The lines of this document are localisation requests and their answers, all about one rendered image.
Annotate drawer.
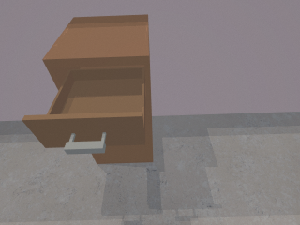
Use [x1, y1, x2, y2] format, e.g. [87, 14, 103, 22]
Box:
[22, 67, 145, 148]

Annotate handle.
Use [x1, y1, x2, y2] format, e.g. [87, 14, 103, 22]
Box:
[64, 132, 107, 155]

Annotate cabinet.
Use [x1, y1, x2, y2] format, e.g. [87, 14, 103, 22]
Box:
[42, 14, 154, 164]

